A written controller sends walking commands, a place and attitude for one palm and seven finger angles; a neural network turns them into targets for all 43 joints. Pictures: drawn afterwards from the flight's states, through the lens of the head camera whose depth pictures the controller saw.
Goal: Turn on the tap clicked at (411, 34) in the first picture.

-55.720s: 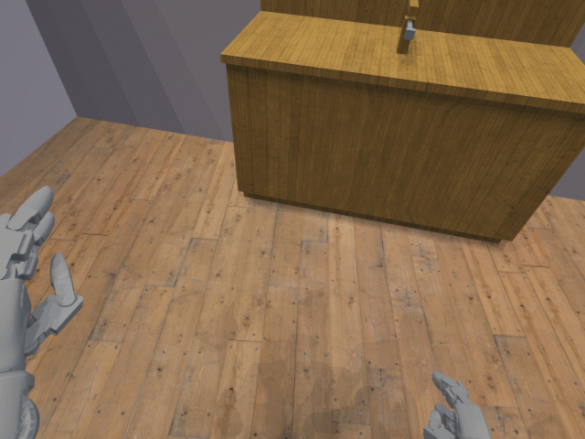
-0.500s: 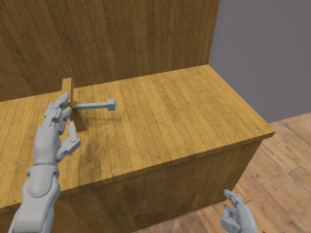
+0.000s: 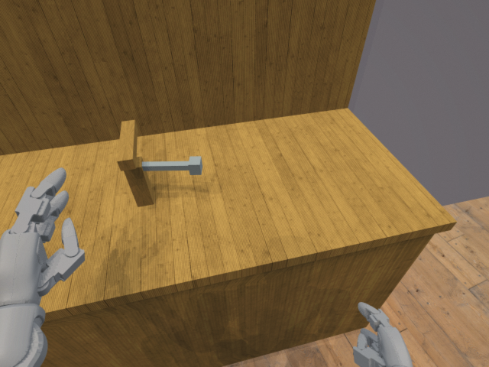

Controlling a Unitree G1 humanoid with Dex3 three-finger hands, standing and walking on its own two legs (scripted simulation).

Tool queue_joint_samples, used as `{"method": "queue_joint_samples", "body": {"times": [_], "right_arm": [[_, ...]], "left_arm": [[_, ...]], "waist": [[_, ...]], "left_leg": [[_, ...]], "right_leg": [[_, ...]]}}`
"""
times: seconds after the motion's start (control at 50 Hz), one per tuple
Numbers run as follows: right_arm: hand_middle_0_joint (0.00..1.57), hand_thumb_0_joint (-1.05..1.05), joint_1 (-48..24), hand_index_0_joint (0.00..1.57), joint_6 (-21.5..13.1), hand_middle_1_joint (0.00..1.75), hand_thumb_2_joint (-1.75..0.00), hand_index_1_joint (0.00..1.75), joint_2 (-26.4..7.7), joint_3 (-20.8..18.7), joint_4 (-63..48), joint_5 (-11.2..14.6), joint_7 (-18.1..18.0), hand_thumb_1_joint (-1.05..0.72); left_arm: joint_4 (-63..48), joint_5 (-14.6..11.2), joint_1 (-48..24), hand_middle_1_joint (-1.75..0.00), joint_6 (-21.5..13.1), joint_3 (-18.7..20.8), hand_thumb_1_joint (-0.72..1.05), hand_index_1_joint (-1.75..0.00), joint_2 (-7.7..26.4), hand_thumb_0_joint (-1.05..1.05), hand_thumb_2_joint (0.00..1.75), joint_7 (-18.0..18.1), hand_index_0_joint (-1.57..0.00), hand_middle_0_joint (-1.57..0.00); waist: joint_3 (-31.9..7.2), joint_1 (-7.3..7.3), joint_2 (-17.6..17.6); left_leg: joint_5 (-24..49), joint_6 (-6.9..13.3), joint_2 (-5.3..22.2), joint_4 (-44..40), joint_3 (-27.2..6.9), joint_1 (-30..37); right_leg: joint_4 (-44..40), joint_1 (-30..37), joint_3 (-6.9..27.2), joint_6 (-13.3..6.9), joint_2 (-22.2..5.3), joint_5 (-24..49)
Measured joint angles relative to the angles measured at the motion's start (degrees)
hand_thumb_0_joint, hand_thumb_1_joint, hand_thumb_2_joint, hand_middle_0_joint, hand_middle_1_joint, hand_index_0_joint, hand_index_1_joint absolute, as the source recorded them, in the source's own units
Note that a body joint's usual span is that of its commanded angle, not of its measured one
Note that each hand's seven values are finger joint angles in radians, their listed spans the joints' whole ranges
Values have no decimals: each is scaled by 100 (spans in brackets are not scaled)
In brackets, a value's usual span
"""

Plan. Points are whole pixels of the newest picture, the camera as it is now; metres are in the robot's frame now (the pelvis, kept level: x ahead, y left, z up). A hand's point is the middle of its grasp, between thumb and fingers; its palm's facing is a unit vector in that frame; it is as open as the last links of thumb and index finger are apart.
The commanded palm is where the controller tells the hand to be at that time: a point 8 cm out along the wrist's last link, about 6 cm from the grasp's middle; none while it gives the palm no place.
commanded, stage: draw the hand back beside the body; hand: left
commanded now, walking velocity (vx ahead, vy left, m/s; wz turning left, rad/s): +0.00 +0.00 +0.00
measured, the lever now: (195, 165) +0.47 +0.17 +0.07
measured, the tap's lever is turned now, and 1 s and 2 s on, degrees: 77 77 77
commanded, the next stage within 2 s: step back with the hand held close in 0.22 s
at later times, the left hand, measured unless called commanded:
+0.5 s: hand (78, 247) +0.20 +0.24 +0.17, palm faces +0.41 -0.83 -0.37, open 7.4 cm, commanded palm +0.15 +0.27 +0.17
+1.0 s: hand (44, 292) +0.15 +0.26 +0.15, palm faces +0.41 -0.79 -0.46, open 7.4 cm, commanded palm +0.09 +0.29 +0.17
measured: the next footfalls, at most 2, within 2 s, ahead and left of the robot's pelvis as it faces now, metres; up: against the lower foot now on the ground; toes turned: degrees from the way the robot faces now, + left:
right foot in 1.58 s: -0.15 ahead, -0.16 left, +0.00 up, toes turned +1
left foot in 1.82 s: -0.26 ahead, +0.09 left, +0.00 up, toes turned +2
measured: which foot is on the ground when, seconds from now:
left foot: down 0.00-1.00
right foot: down 0.00-1.00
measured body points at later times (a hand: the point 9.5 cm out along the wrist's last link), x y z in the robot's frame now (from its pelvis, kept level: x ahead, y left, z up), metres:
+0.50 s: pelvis -0.02 -0.01 +0.00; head -0.02 -0.02 +0.45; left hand +0.17 +0.28 +0.19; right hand +0.19 -0.23 -0.08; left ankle +0.00 +0.10 -0.75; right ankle +0.01 -0.09 -0.75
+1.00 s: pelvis -0.06 +0.01 -0.02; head -0.04 +0.01 +0.43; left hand +0.12 +0.30 +0.18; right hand +0.11 -0.22 -0.11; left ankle +0.00 +0.10 -0.75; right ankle -0.05 -0.11 -0.75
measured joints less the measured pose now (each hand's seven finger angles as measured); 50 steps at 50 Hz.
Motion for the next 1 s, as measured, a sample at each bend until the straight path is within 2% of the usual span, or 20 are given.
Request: {"method": "queue_joint_samples", "body": {"times": [0.12, 0.36, 0.4, 0.48, 0.66, 0.82, 0.88, 0.92, 0.96, 1.0], "right_arm": [[20, 1, -10, 20, -48, 30, -90, 30, -28, 4, 79, -2, -42, -91], [20, 1, -10, 20, -90, 30, -90, 30, 12, 12, 71, -10, -55, -91], [20, 1, 15, 20, -34, 30, -90, 30, -9, 37, -42, 31, -91, -91], [20, 1, -34, 20, 102, 30, -90, 30, -47, 37, -239, 39, -120, -91], [20, 1, 62, 20, 285, 30, -90, 30, -170, -119, -484, 78, -226, -91], [20, 1, 217, 20, 215, 30, -90, 30, -189, -176, -449, 107, -269, -91], [20, 1, 274, 20, 180, 30, -90, 30, -134, -144, -447, 82, -284, -91], [20, 1, 327, 20, 146, 30, -90, 30, -61, -134, -453, 59, -290, -91], [20, 1, 389, 20, 114, 30, -90, 30, 30, -121, -435, 36, -274, -91], [20, 1, 385, 20, 96, 30, -90, 30, 112, -74, -398, 12, -244, -91]], "left_arm": [[64, 18, -121, -30, 3, -31, 89, -30, -79, 2, 90, 56, -21, -20], [33, 10, -87, -30, -27, -60, 89, -30, -39, 2, 90, 37, -21, -21], [-104, -15, -97, -31, -66, 61, 89, -30, 24, 2, 90, 27, -21, -21], [-254, -4, -72, -31, -313, 371, 89, -30, 121, 2, 90, 76, -21, -21], [-504, 61, 514, -31, -177, 177, 89, -30, 137, 1, 90, 77, -21, -21], [-942, 120, 599, -31, -249, 381, 88, -30, 293, 2, 90, 267, -22, -21], [-1008, 202, 585, -31, -272, 468, 88, -30, 301, 2, 90, 320, -22, -21], [-980, 286, 508, -31, -263, 518, 88, -30, 330, 2, 90, 331, -22, -21], [-939, 339, 445, -31, -264, 559, 88, -30, 350, 2, 90, 324, -22, -21], [-922, 345, 459, -31, -286, 626, 88, -30, 343, 1, 90, 313, -22, -21]], "waist": [[34, 58, 12], [40, -27, 21], [19, -30, 33], [-40, -138, 45], [-84, -287, 12], [-3, -304, -106], [3, -299, -183], [2, -341, -218], [-64, -368, -258], [-146, -337, -310]], "left_leg": [[-3, 0, -17, 60, -57, -39], [7, -49, 34, 73, -47, -44], [-18, -57, 65, 166, -43, -174], [-24, -66, 90, 353, -34, -594], [61, -9, 6, 601, 47, -1222], [-22, 61, -31, 1151, 16, -1784], [43, 116, -88, 1112, 66, -1830], [118, 135, -155, 1041, 36, -1836], [189, 136, -224, 983, -20, -1877], [224, 115, -244, 974, -21, -1979]], "right_leg": [[68, -24, -59, -5, -18, -31], [83, -40, -51, -57, 33, -13], [101, -139, -51, -62, 63, 2], [212, -530, -52, -62, 83, 50], [618, -1240, 3, -3, -16, 60], [1017, -1713, -58, 45, -63, 47], [1205, -1862, 35, 142, -101, -117], [1474, -1897, 227, 197, -74, -365], [1676, -1793, 415, 216, -59, -531], [1508, -1621, 541, 215, -55, -742]]}}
